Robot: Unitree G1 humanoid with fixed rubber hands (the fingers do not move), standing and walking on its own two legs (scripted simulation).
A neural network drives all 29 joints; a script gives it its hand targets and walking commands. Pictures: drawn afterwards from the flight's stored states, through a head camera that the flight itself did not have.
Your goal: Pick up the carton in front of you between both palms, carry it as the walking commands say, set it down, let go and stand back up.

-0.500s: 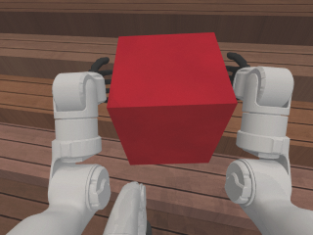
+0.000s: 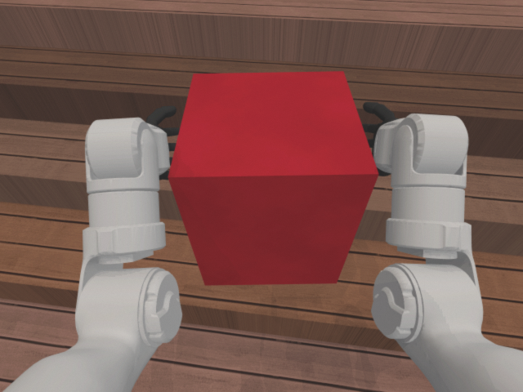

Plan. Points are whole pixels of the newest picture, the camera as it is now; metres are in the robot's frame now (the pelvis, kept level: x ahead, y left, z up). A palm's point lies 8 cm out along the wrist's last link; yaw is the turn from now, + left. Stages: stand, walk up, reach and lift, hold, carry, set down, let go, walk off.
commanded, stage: carry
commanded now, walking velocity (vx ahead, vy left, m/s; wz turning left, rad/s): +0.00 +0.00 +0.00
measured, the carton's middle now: (269, 185) +0.40 +0.02 +0.12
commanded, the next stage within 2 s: none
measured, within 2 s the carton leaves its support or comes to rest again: neither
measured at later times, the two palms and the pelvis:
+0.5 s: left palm (177, 103) +0.52 +0.17 +0.19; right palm (366, 128) +0.48 -0.13 +0.17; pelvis +0.13 +0.07 +0.10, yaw -2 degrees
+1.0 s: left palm (131, 9) +0.55 +0.21 +0.31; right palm (350, 7) +0.56 -0.09 +0.31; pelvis +0.21 +0.05 +0.14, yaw +1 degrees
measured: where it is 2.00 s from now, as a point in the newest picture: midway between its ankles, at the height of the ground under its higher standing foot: (229, 242)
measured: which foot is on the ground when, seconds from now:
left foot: up 0.00-0.24, down 0.26-1.00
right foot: down 0.00-0.28, up 0.30-0.68, down 0.70-1.00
